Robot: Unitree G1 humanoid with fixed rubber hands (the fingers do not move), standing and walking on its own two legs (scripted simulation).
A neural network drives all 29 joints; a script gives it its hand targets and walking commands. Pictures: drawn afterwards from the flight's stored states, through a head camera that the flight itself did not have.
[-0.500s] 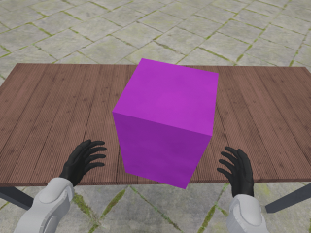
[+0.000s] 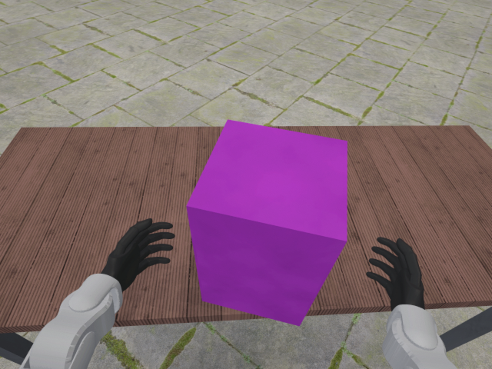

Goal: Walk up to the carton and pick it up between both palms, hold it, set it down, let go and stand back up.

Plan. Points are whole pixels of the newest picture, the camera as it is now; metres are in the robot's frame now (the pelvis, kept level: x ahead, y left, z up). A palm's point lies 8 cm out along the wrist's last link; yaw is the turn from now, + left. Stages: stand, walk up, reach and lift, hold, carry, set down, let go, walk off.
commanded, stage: set down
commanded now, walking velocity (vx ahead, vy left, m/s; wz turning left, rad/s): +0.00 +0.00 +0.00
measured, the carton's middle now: (266, 230) +0.34 -0.03 +0.05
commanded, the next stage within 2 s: none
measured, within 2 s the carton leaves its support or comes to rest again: neither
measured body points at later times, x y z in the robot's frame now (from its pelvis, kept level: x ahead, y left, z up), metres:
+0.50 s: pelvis +0.00 +0.00 +0.00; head +0.07 +0.02 +0.44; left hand +0.17 +0.20 -0.01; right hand +0.10 -0.17 -0.01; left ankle -0.04 +0.08 -0.74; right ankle +0.02 -0.15 -0.74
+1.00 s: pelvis +0.00 +0.00 +0.00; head -0.04 +0.01 +0.45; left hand +0.18 +0.21 -0.02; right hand +0.13 -0.21 -0.02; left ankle -0.04 +0.08 -0.74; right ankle +0.02 -0.15 -0.74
